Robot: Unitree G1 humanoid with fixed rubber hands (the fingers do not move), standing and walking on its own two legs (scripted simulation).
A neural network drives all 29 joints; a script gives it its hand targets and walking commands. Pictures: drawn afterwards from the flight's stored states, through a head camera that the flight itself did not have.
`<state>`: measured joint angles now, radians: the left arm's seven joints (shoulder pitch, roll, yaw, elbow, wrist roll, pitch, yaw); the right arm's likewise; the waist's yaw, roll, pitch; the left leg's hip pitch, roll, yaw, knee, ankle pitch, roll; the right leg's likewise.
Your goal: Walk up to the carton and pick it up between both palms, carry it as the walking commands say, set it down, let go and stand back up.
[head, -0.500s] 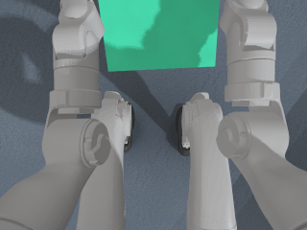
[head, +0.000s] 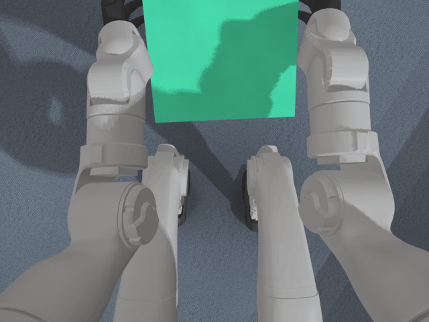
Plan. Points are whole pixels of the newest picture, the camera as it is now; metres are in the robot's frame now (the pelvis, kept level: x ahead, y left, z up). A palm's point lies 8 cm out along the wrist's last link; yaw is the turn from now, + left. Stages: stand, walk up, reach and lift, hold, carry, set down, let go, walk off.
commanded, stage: reach and lift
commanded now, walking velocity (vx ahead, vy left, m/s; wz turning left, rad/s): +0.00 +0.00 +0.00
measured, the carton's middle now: (220, 53) +0.52 -0.01 -0.16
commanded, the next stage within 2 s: none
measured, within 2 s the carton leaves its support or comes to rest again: neither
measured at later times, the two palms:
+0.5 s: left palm (95, 7) +0.50 +0.13 +0.03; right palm out of the picture +0.51 -0.14 +0.03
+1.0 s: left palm out of the picture +0.46 +0.14 +0.14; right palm out of the picture +0.47 -0.13 +0.14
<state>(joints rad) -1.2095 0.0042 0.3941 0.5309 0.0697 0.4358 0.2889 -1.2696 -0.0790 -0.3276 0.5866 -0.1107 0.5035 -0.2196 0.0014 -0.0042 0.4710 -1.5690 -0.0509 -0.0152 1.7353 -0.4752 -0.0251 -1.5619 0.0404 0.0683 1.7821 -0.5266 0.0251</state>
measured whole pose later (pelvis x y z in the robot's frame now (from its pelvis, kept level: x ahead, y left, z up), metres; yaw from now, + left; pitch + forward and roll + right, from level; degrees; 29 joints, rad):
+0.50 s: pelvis -0.01 +0.00 +0.05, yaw +0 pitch +12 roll +2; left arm -1.16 -0.01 0.38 0.53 0.07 0.49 0.30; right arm -1.22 -0.07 -0.30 0.62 -0.11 0.53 -0.24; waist 0.00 -0.01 0.46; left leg -1.34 -0.05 -0.02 1.57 -0.44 -0.03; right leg -1.34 0.04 0.08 1.62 -0.49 0.03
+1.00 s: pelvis +0.06 +0.00 +0.13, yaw +0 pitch +23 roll +2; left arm -0.72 -0.14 0.48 0.70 0.26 0.40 0.21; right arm -0.83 0.10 -0.39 0.88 -0.25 0.41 -0.22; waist 0.00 -0.01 -0.22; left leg -1.23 -0.05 -0.02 1.24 -0.42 -0.02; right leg -1.23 0.03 0.09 1.29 -0.47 0.03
